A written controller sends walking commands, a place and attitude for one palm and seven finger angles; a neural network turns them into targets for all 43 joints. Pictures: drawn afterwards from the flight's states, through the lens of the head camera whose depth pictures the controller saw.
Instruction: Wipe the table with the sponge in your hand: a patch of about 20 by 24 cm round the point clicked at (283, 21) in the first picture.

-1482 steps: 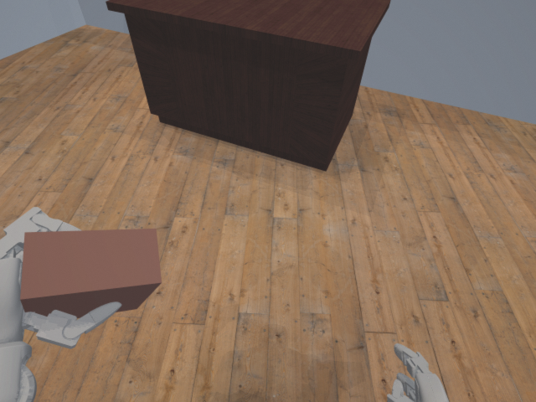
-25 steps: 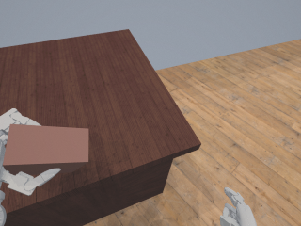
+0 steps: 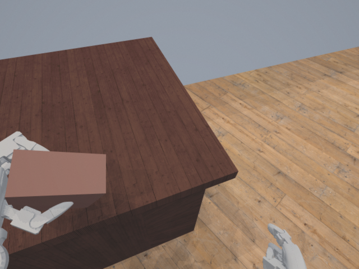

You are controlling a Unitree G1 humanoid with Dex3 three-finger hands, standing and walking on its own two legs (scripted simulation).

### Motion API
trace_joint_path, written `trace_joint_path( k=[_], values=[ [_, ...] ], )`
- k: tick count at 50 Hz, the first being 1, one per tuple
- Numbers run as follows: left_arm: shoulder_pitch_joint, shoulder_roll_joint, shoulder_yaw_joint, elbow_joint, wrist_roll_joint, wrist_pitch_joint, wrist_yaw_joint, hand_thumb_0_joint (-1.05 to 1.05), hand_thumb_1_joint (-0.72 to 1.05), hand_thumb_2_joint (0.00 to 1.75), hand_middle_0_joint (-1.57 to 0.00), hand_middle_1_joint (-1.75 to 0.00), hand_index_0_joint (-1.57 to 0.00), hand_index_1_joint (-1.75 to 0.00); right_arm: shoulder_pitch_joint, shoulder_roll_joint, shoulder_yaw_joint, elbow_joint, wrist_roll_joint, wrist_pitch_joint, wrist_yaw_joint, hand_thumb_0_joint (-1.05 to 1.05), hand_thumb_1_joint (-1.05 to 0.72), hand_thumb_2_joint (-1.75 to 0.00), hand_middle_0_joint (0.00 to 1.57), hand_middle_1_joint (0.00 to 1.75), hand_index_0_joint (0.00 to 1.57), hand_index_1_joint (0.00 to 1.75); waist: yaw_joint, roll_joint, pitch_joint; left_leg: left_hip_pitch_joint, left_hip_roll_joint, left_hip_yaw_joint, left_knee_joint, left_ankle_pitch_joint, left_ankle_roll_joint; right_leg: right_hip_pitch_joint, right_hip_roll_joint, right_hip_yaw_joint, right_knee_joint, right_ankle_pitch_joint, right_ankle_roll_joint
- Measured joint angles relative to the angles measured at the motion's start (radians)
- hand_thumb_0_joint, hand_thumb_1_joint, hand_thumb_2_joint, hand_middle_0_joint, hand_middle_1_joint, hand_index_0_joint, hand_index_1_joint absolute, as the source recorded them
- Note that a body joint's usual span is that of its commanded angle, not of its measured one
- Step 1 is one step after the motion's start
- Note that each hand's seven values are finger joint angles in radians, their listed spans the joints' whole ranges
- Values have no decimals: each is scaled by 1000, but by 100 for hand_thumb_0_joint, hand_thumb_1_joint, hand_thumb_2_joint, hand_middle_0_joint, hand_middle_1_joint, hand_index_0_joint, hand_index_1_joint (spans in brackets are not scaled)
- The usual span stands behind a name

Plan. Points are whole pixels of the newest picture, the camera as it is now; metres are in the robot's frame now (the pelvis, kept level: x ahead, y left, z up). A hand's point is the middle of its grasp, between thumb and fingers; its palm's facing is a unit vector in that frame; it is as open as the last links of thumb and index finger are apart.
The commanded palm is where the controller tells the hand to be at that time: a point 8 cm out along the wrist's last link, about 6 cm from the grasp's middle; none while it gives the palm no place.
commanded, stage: shuffle to correct the standing spot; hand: left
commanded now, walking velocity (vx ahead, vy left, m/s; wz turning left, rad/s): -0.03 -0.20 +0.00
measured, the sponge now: (70, 184) +0.23 +0.20 +0.14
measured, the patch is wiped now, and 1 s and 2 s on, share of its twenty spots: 0.00 0.00 0.00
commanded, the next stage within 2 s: none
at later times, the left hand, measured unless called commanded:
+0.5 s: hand (41, 180) +0.22 +0.24 +0.16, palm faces +0.31 -0.86 -0.42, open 10.1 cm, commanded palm +0.16 +0.28 +0.18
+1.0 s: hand (43, 181) +0.22 +0.23 +0.16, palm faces +0.32 -0.85 -0.41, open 10.1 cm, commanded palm +0.16 +0.28 +0.18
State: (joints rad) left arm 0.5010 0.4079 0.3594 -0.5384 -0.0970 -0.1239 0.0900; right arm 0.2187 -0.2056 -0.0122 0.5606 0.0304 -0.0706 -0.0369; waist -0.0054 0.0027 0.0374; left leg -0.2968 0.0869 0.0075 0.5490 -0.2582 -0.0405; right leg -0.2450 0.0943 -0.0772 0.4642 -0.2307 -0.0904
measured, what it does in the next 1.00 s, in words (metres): stands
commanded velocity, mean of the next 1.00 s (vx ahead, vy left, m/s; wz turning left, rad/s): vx -0.04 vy -0.20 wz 0.00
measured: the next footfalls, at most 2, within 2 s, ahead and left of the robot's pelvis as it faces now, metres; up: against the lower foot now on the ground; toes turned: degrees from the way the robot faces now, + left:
none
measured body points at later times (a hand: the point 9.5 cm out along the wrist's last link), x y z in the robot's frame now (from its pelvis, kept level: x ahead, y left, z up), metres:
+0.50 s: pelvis +0.00 +0.00 +0.00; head +0.03 +0.00 +0.45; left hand +0.20 +0.28 +0.19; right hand +0.17 -0.24 -0.08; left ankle +0.02 +0.15 -0.73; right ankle +0.01 -0.06 -0.73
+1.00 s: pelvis +0.00 -0.01 +0.00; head +0.03 +0.00 +0.45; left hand +0.20 +0.28 +0.19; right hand +0.17 -0.24 -0.08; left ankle +0.02 +0.15 -0.73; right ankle +0.01 -0.06 -0.73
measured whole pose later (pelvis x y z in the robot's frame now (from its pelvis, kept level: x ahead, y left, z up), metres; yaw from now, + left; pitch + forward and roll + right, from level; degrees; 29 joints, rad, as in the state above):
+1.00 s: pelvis +0.00 -0.01 +0.00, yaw +0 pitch +0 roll -1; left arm 0.51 0.41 0.35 -0.54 -0.10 -0.11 0.10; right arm 0.22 -0.21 -0.01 0.56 0.03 -0.06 -0.04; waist -0.01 0.01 0.03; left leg -0.29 0.09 0.00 0.54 -0.26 -0.05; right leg -0.24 0.10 -0.09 0.46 -0.24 -0.10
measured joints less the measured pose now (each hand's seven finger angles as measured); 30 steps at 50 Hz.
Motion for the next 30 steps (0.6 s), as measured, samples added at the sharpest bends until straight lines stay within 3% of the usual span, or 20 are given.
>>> trace_joint_path(
  k=[30],
  values=[
    [-2, 8, 5, -2, -3, 8, 3, -1, -50, 104, -71, -134, -75, -134, -3, 1, 2, -2, 1, 11, 0, 1, -91, -90, 20, 30, 20, 30, -2, 4, 2, 10, 2, -5, -11, 1, -8, 10, 2, -5, -8, -3, -3]
  ],
)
